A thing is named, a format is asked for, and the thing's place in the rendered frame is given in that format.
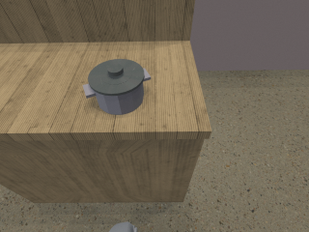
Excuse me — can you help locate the knob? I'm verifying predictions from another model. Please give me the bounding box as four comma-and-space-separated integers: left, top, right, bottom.
107, 63, 124, 76

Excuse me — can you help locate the left robot thigh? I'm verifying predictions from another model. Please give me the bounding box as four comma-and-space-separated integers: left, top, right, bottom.
109, 222, 138, 232

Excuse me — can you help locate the lid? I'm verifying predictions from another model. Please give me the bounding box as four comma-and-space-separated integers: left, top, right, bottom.
88, 59, 145, 97

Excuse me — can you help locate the pot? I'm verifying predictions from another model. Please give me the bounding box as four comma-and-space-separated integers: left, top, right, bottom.
82, 68, 152, 115

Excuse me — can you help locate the table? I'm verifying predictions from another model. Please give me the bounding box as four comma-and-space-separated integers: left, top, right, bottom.
0, 0, 212, 203

